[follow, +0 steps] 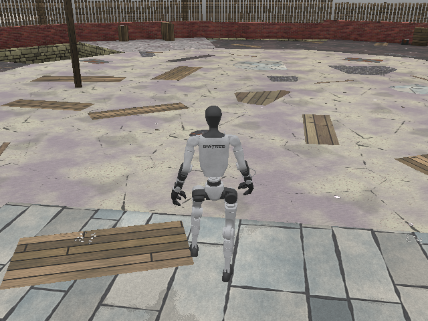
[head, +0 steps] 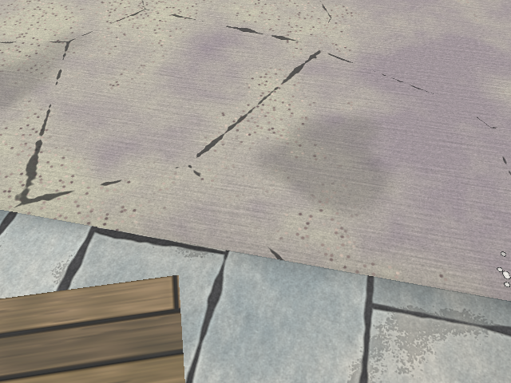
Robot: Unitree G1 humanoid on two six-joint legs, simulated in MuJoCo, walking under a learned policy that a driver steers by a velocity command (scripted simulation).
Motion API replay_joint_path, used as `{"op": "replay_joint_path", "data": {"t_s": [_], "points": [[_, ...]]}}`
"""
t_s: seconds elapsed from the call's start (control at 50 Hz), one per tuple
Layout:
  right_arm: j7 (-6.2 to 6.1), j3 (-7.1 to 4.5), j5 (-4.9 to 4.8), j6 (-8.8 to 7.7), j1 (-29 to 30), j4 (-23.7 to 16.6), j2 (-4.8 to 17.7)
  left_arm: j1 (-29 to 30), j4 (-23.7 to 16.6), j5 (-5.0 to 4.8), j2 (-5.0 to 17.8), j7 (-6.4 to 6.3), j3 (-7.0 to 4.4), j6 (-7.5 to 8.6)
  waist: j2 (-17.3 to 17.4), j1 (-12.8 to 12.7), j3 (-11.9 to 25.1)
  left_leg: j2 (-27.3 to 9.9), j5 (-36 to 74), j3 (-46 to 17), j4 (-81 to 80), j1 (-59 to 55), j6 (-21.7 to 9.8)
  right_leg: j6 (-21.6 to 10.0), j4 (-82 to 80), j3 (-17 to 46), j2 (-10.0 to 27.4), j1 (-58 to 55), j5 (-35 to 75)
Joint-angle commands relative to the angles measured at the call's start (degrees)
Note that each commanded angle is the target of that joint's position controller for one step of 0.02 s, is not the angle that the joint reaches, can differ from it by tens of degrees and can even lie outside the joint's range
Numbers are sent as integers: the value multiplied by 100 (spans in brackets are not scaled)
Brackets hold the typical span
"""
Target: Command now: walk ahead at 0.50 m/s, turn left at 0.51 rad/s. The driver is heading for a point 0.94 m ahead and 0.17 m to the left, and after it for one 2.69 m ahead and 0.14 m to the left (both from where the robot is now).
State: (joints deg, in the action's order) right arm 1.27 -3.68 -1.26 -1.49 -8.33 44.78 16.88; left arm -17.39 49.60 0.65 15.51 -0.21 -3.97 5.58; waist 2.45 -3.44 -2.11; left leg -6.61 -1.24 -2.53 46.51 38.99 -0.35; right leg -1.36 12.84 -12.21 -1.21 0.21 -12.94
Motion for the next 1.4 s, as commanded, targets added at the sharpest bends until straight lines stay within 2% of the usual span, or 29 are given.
{"op": "replay_joint_path", "data": {"t_s": [0.02,0.12,0.16,0.18,0.2,0.22,0.24,0.3,0.36,0.46,0.58,0.64,0.68,0.7,0.72,0.74,0.76,0.8,0.88,1.06,1.14,1.18,1.2,1.22,1.24,1.26,1.3,1.34,1.4], "points": [[115,23,9,-61,506,-515,113,240,-321,-70,968,-59,-235,25,-432,-7,-295,1,387,235,-633,-159,-91,-790,-605,290,1639,207,1671],[214,-106,8,-1,545,-798,371,211,-231,-231,1249,-86,-339,-194,-650,241,-66,449,-739,737,-958,-619,-519,-557,493,-10,1850,-661,4074],[155,-364,-26,43,-727,-525,769,395,-281,-297,1310,-99,-345,-286,-616,1004,629,968,-778,1000,-1311,-2371,-847,-324,2332,-245,1594,-282,5000],[39,-586,-48,101,-1706,-276,1247,317,-349,-185,1128,-117,-264,-264,-172,1408,1142,694,-690,229,-1487,-4106,-1131,-39,4042,-267,1349,988,3566],[-17,-665,-94,68,-1501,-311,1914,-241,-663,69,210,-46,10,-122,1416,617,1491,-766,-1451,-2950,-1952,-5891,-2181,352,6101,192,187,3641,-1842],[41,-520,-26,-45,-1627,-546,1521,248,-759,-146,564,25,7,117,737,969,2326,-1254,-2440,-4632,-2967,-6251,-2511,282,6790,1632,-45,4325,-2283],[71,-416,21,-142,-1442,-487,1140,860,-926,-372,899,65,-80,240,329,1073,1491,-1142,-2069,-3875,-3152,-5773,-2162,134,6713,1705,240,4817,-1719],[27,-238,80,-222,-484,-687,608,767,-814,-71,922,-32,-135,256,-66,381,598,-483,-327,-2202,-3163,-3647,-1710,96,5438,1765,810,3815,-616],[-66,-260,65,-249,-540,-719,706,741,-856,5,729,-20,-119,70,-96,257,466,-285,557,-1711,-3353,-2982,-1738,332,4725,1620,784,3468,-287],[-230,-259,33,-188,-976,-567,755,1646,-1122,-6,369,51,34,25,125,609,212,169,478,-974,-3311,-2633,-1330,504,2633,1431,477,3243,1616],[-241,-224,22,-144,-1584,-228,734,2325,-1393,-78,512,229,23,145,221,911,-36,-293,135,-1445,-2889,-3466,-1225,176,1654,1465,330,3350,1758],[-274,-247,41,-56,-1601,-143,803,1983,-1351,-81,646,272,-43,199,412,702,19,-472,1156,-1614,-2454,-3948,-1114,-97,1507,1325,216,3073,994],[-258,-175,48,-41,-1334,-235,675,631,-1032,-15,966,239,-212,220,278,-6,915,25,2301,-1187,-947,-3478,-832,-534,1469,1379,316,977,1349],[-264,-71,159,-71,-1535,-344,423,-341,-927,36,1338,220,-302,207,-526,-251,1834,592,740,-809,872,-2215,-553,-1052,1691,2723,1371,-850,1410],[-231,35,20,-149,-2339,-270,39,-706,-672,-36,1421,280,-339,143,-2168,39,2326,1378,-3141,-641,2544,-377,-209,-1816,833,5317,2375,-2178,-31],[-204,-60,-45,-193,-1929,-240,614,-588,-704,-215,883,273,-198,102,-1406,-146,1713,1000,-3129,-948,3048,366,-233,-1588,464,5485,2256,-1913,-1445],[-185,-116,-84,-218,-1187,-417,791,-166,-765,-204,678,232,-128,51,-877,-174,848,739,-2579,-698,2994,613,-247,-1365,337,4619,2066,-1091,-1425],[-184,-125,46,-265,-744,-520,674,318,-823,-43,562,211,-56,4,-429,117,179,310,-1822,-430,2298,292,-186,-1244,56,3646,1608,164,-240],[-166,-67,49,-198,-914,-477,325,290,-703,-70,547,191,-44,65,-716,352,250,12,-1504,-190,1353,-162,-22,-1303,-291,2767,1321,738,979],[8,59,51,-375,816,-1015,172,-479,-201,-192,951,74,-117,-69,-556,-188,-155,272,813,154,-1462,-603,-17,-1039,-396,1842,1135,687,1446],[79,-26,32,-431,751,-1106,370,-638,-25,-170,1027,16,-155,-231,-705,52,26,412,22,153,-1556,-992,-232,-917,201,1937,1414,72,2213],[34,-215,62,-441,-409,-823,679,-419,-52,-172,962,-6,-103,-286,-602,755,600,594,-146,292,-1809,-2587,-476,-690,1455,1817,1118,320,3225],[-18,-349,123,-438,-1406,-637,1080,-338,-218,-96,799,-10,-23,-279,-109,1130,1361,-231,38,-510,-1732,-4111,-817,-497,3016,1620,775,1184,2179],[-4,-414,121,-387,-1592,-586,1447,-1278,-257,-62,100,33,179,-188,1340,742,2154,-1557,-905,-2734,-2050,-6018,-1698,-88,5150,1320,-129,3299,-1430],[33,-283,82,-355,-1738,-563,897,-1093,-191,-202,585,60,71,-115,1280,954,2217,-1583,-1762,-3507,-2632,-5840,-1754,-132,5893,1969,-15,4023,-2016],[34,-196,96,-356,-1444,-558,648,-587,-321,-332,1030,51,-89,-114,802,948,1374,-1434,-1650,-2705,-2778,-5130,-1501,-156,6158,2006,238,4258,-1522],[75,-99,158,-390,-748,-588,353,-270,-361,-235,932,-9,-136,-212,271,622,640,-1101,-678,-1567,-3114,-3785,-1339,-58,5837,1939,616,3880,-763],[77,-82,131,-479,-408,-526,190,-390,-403,-268,698,-34,-159,-396,328,339,371,-885,-379,-957,-3451,-3137,-1210,-41,5308,2001,806,3452,-442],[51,-222,170,-568,-527,-330,478,-363,-501,-184,408,-26,-132,-550,-69,267,359,-875,238,-334,-3646,-3000,-1381,90,5052,1863,810,3465,92]]}}
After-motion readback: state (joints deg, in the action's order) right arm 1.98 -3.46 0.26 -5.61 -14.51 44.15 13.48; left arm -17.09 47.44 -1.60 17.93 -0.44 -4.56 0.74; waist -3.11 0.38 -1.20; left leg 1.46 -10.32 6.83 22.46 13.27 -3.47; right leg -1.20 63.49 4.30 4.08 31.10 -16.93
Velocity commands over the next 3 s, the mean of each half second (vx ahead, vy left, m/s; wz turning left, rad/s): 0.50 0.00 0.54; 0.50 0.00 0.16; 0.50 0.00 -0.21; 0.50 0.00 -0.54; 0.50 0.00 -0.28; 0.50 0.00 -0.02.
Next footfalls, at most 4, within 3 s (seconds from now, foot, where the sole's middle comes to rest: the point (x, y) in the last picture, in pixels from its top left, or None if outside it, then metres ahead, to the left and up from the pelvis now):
0.18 left None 0.26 0.14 -0.78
0.68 right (273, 338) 0.60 0.02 -0.78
1.20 left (165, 272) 0.78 0.35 -0.78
1.86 right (253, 204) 1.17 0.11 -0.92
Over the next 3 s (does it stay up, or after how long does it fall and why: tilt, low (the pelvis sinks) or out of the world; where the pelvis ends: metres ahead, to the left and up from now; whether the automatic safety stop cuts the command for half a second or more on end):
stays up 1.63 0.10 -0.14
